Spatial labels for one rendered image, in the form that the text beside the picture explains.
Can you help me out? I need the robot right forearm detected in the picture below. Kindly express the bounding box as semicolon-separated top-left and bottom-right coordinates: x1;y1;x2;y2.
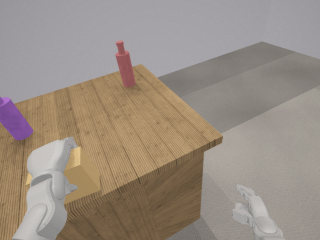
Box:
252;216;286;240

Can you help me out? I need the table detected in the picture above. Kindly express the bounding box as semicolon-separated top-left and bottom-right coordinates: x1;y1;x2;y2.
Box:
0;64;223;240

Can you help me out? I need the left robot hand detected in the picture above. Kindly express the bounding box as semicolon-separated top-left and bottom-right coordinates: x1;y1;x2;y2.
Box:
27;136;78;195

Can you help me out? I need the right robot hand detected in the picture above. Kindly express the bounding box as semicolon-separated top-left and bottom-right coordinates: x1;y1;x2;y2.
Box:
232;184;270;228

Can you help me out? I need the robot left forearm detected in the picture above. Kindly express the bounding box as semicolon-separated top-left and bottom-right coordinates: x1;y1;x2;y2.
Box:
12;170;67;240

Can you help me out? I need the sponge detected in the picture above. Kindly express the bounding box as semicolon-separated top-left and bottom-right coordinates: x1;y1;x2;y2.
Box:
25;146;101;204

